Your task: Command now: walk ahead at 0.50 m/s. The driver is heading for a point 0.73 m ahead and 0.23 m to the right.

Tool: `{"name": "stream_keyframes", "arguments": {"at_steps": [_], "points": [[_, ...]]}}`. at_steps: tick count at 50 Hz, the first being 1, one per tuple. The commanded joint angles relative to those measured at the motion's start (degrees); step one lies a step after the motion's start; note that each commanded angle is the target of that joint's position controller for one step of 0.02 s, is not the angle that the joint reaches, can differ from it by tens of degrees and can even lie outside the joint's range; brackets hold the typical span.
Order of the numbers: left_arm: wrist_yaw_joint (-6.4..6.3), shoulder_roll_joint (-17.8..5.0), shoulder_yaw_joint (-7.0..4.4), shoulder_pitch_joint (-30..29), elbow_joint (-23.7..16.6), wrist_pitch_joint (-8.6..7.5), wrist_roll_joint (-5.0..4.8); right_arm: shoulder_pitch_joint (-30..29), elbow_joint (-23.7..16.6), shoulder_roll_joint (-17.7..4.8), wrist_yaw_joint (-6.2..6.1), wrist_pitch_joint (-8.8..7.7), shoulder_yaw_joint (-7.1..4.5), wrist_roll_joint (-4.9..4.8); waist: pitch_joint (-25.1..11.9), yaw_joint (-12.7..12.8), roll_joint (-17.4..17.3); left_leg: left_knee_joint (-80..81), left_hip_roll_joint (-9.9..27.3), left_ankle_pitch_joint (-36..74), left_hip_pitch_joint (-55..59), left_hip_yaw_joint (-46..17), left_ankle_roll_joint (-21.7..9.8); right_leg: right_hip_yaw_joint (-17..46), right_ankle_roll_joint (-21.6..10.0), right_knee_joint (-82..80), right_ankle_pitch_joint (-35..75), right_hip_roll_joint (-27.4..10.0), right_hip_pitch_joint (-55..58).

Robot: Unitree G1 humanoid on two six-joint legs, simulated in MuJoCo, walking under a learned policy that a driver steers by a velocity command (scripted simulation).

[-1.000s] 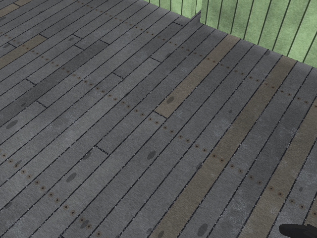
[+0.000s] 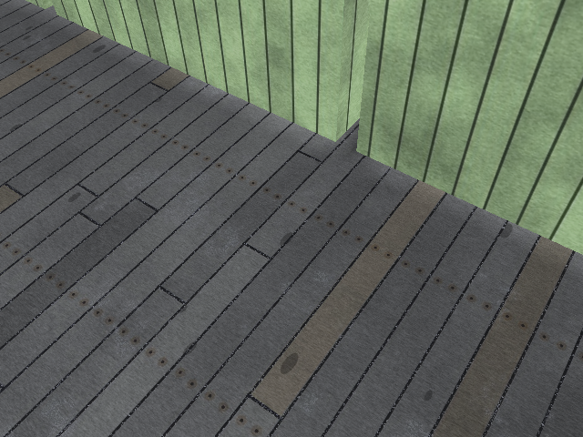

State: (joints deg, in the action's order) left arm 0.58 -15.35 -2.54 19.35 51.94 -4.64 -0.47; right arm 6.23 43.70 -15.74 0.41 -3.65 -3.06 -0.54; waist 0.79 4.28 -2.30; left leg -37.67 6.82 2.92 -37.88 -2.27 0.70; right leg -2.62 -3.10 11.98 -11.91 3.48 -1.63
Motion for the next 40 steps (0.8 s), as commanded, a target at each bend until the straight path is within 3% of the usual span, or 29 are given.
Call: {"name": "stream_keyframes", "arguments": {"at_steps": [1, 3, 5, 6, 7, 8, 9, 10, 11, 13, 14, 16, 19, 24, 29, 31, 32, 33, 34, 35, 36, 37, 38, 39, 40], "points": [[-0.47, -10.3, -2.36, 1.8, -1.4, 0.04, -0.49, -7.3, -5.1, -2.7, 0.91, -1.20, -0.18, -0.43, 3.4, 0.8, 5.3, 5.3, -1.8, 2.5, 1.5, 1.6, -0.4, 6.8, -8.3, -4.0, 12.2, -15.8, -1.2], [-0.66, -10.5, -2.59, 2.9, -0.5, 0.76, -0.77, -9.2, -6.2, -3.4, 1.53, -1.54, -0.29, -0.45, 4.0, 0.7, 5.6, 7.6, -2.2, -0.9, 1.2, 0.9, -1.5, 8.1, -7.7, -1.6, 14.3, -17.6, 2.3], [-0.94, -11.2, -2.95, 2.4, -0.2, 1.38, -0.98, -7.2, -6.0, -4.9, 1.81, -1.98, -0.80, -0.35, 2.9, -1.5, 6.4, 9.5, -3.3, -5.2, 5.1, 0.9, -2.7, 9.8, -6.9, 2.0, 19.0, -18.6, 4.3], [-1.05, -11.8, -3.13, 1.1, -0.4, 1.62, -1.05, -3.5, -5.1, -6.1, 1.69, -2.21, -1.42, -0.23, 0.9, -3.9, 7.0, 10.7, -4.7, -6.7, 11.0, 2.1, -3.5, 9.7, -6.2, 6.0, 25.8, -17.9, 4.0], [-1.08, -11.0, -2.77, 0.2, -0.7, 1.82, -0.87, 4.5, -2.6, -8.4, 1.25, -2.35, -2.73, -0.04, -4.2, -8.0, 6.2, 11.8, -5.8, -5.9, 22.8, 3.3, -5.0, 7.9, -4.7, 14.7, 31.3, -14.9, 1.4], [-1.04, -7.9, -1.54, 0.1, -2.0, 1.70, 0.14, 14.9, -0.5, -12.1, 0.61, -2.32, -4.00, 0.85, -13.0, -12.1, 2.6, 8.6, 1.4, -4.8, 40.5, -3.5, -8.0, 5.6, -2.6, 30.1, 22.0, -11.4, -8.6], [-0.75, -0.7, 0.51, 7.5, -3.1, 0.59, 0.27, 19.2, 0.7, -17.7, 0.29, -1.75, -5.24, 1.36, -21.3, -9.3, -12.3, 12.1, 16.2, -12.9, 61.9, -28.1, -16.4, 2.3, 1.7, 51.6, -9.1, -1.5, -31.5], [-0.52, -5.2, -0.45, 6.0, -2.0, -0.37, -1.11, 20.0, 0.7, -12.2, 0.34, -1.51, -3.90, 0.84, -23.6, -11.2, -11.6, 18.7, 17.5, -22.0, 60.8, -37.7, -17.4, 9.7, 1.9, 60.0, -21.5, -2.2, -37.9], [-0.44, -9.4, -1.78, 0.9, -3.5, -0.72, -2.53, 15.7, 0.3, -9.2, 0.15, -1.61, -2.85, 0.63, -13.7, -10.9, -7.6, 20.1, 15.5, -23.8, 53.5, -28.9, -14.4, 10.0, 1.3, 62.5, -17.9, -5.3, -42.1], [-0.90, -8.5, -2.09, -3.6, -4.4, -0.28, -1.75, 8.3, 0.1, -5.5, 0.18, -1.91, -1.74, 0.78, -4.6, -7.9, -3.6, 24.0, 11.1, -17.5, 38.9, -16.2, -11.5, 8.2, 1.4, 58.0, -9.1, -9.7, -39.6], [-1.01, -7.6, -2.44, -2.5, -4.0, 0.55, -1.48, 6.2, 0.2, -4.1, 0.25, -2.35, -1.36, 1.17, -2.9, -5.9, -4.7, 26.0, 9.3, -14.2, 34.2, -11.4, -10.6, 8.7, 1.5, 55.7, -6.2, -11.2, -36.2], [-0.93, -4.8, -2.23, -1.1, -3.8, 2.09, -1.55, 4.5, 1.0, -4.0, 0.30, -3.01, -1.57, 1.36, -1.4, -4.2, -4.1, 28.9, 8.4, -9.1, 29.7, -5.8, -10.8, 8.3, 2.0, 54.1, -3.7, -11.8, -33.1], [-0.95, -3.9, -2.34, -3.9, -5.8, 3.20, -1.13, 4.9, 2.4, -5.7, -0.26, -3.44, -2.24, 1.61, 0.8, -3.7, -1.9, 30.7, 8.6, -3.1, 29.2, 0.5, -11.4, 8.9, 2.9, 49.2, 2.3, -12.0, -36.7], [0.80, -2.5, -1.65, -12.0, -8.8, 2.58, -0.66, 6.7, 3.9, -8.0, -1.31, -2.67, -2.82, 1.22, 3.0, -6.2, -0.2, 31.7, 7.2, -0.5, 31.7, 9.4, -10.0, 4.6, 2.6, 32.8, 14.9, -10.8, -35.8], [2.40, -2.7, -1.39, -19.2, -13.1, 2.71, -0.68, 10.7, 6.0, -9.9, -1.52, -0.73, -3.67, -0.18, 5.2, -8.2, 0.3, 27.9, 10.2, 5.8, 41.9, 12.6, -8.9, 1.2, 0.2, 25.2, 10.5, -9.4, -38.2], [2.83, -4.1, -2.09, -18.1, -14.0, 2.90, -0.68, 9.8, 5.9, -11.4, -1.69, 0.14, -4.10, -0.65, 3.3, -6.3, -1.2, 22.1, 10.5, 21.5, 44.4, 14.3, -7.7, -1.7, -1.8, 24.5, 4.9, -6.7, -33.9], [2.84, -5.3, -2.78, -15.5, -13.9, 3.10, -0.73, 9.3, 5.6, -12.2, -1.85, 0.60, -4.35, -0.91, 1.0, -4.5, -2.3, 16.9, 10.4, 31.2, 45.0, 14.9, -7.1, -3.5, -3.0, 24.9, 1.8, -4.5, -29.5], [2.72, -7.2, -3.96, -9.4, -12.7, 3.24, -0.95, 8.4, 5.4, -12.7, -1.94, 1.13, -4.45, -1.09, -2.3, -0.8, -2.5, 8.0, 9.4, 37.3, 43.8, 15.8, -6.2, -4.8, -4.6, 23.9, 0.5, -2.0, -21.7], [2.00, -10.6, -5.94, 0.3, -10.1, 3.41, -1.09, 7.6, 5.0, -12.1, -2.05, 1.30, -4.07, -1.15, -7.2, 4.3, -0.9, -5.0, 6.9, 33.6, 37.5, 17.0, -4.1, -4.1, -6.8, 19.9, 3.9, 0.3, -7.1], [0.62, -16.3, -7.60, 6.7, -8.7, 4.03, -1.26, 9.3, 3.7, -7.7, -1.95, 0.70, -2.56, 1.12, -11.8, 4.7, 9.7, -24.1, 3.0, 2.8, 21.1, 17.1, -1.2, 12.8, -10.7, 19.1, 6.0, -10.1, 9.2], [0.96, -19.6, -7.52, 3.1, -10.6, 3.07, -1.22, 12.4, 0.5, -1.9, -1.17, -1.36, -0.55, 1.30, -19.0, -1.5, 19.0, -41.4, -9.8, -37.3, -0.9, 6.1, 1.5, 47.5, -22.7, 8.5, -7.8, -22.0, 23.9], [1.51, -13.9, -5.80, 3.9, -11.3, 2.23, -0.86, 5.3, -0.1, -7.6, -0.31, -3.52, -1.60, -0.98, -18.7, 2.8, 9.0, -43.5, -6.8, -35.4, -7.0, -3.1, -0.2, 47.6, -19.7, 3.4, -9.5, -22.3, 23.6], [1.18, -12.0, -5.24, 2.0, -10.8, 1.48, -0.73, 1.6, -1.5, -8.2, 0.03, -4.67, -1.75, -2.37, -10.7, 1.9, 8.1, -40.1, -4.4, -30.3, -9.7, -2.4, -1.5, 39.1, -17.2, 3.2, -6.5, -20.5, 17.1], [1.00, -10.5, -4.74, -1.7, -11.4, 1.09, -0.72, 1.7, -0.8, -7.6, -0.43, -5.01, -1.65, -1.38, -6.3, -0.9, 2.6, -34.8, -1.8, -25.8, -6.6, -2.4, -1.6, 32.4, -15.1, 3.4, -0.3, -17.9, 8.4], [0.67, -8.6, -4.13, -5.2, -12.1, 1.01, -0.60, 2.2, -0.1, -8.3, -0.81, -4.66, -2.16, 0.24, -4.3, -3.0, 2.2, -29.8, -0.2, -23.2, -2.4, -2.4, -0.9, 27.4, -13.9, 3.0, 5.5, -15.8, 1.8]]}}
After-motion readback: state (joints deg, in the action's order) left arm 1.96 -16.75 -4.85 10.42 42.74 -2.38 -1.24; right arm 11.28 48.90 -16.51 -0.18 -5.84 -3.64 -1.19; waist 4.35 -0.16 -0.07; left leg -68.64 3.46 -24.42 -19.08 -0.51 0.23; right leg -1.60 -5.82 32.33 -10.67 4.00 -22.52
